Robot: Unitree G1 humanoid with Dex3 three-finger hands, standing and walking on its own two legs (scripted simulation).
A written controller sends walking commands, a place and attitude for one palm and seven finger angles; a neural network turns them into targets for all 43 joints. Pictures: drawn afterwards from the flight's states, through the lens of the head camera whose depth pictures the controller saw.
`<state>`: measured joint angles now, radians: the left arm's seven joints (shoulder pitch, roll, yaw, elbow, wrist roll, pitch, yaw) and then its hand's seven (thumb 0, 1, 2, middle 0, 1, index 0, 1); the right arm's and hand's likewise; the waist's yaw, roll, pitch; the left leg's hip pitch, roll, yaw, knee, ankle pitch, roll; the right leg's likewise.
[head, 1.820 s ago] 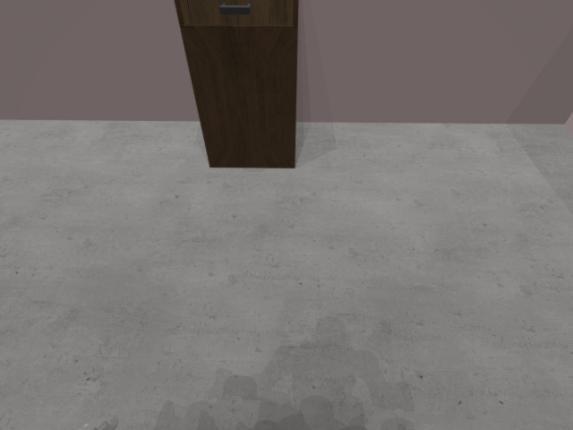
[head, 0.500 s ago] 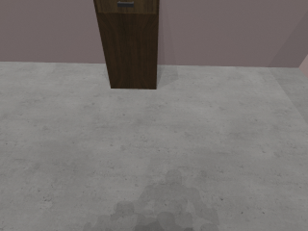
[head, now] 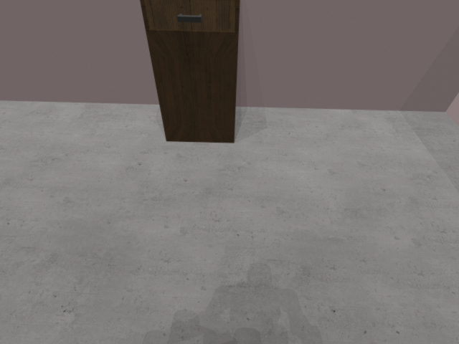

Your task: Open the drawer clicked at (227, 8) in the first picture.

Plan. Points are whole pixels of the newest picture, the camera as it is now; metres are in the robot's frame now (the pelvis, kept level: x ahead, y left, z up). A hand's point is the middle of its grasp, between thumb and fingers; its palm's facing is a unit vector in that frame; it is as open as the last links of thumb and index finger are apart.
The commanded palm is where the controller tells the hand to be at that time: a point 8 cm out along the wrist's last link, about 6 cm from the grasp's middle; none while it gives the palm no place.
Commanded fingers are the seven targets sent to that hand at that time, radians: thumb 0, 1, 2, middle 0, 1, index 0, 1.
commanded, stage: walk to a spot facing it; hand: left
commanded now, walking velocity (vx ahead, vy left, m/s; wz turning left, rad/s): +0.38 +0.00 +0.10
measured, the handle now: (190, 17) +1.49 +0.28 +0.04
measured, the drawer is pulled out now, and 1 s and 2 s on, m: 0.00 0.00 0.00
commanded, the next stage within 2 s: take the last steps up to it in 1.32 s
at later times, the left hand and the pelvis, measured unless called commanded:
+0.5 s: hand (154, 293) +0.27 +0.19 -0.18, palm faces -0.03 -0.98 -0.19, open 7.3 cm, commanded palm none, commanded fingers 0.00 0.90 0.90 -0.20 -0.30 -0.20 -0.30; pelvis +0.18 +0.00 -0.01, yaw +0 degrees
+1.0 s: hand (160, 269) +0.34 +0.20 -0.20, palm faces +0.18 -0.97 -0.13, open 7.3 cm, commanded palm none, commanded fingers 0.00 0.90 0.90 -0.20 -0.30 -0.20 -0.30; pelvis +0.40 +0.03 -0.02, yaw +5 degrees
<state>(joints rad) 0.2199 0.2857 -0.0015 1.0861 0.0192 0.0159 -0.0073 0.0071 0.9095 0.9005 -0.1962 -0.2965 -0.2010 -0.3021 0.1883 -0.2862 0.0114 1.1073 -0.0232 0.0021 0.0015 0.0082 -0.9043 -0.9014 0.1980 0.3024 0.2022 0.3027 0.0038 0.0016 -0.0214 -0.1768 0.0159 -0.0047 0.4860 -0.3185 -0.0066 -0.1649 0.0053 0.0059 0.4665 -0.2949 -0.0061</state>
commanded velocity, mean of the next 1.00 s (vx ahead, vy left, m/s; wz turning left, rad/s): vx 0.38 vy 0.00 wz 0.06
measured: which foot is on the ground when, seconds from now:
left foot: down 0.00-0.54, up 0.56-0.94, down 0.96-1.00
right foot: down 0.00-0.14, up 0.16-0.52, down 0.54-0.98, up 1.00-1.00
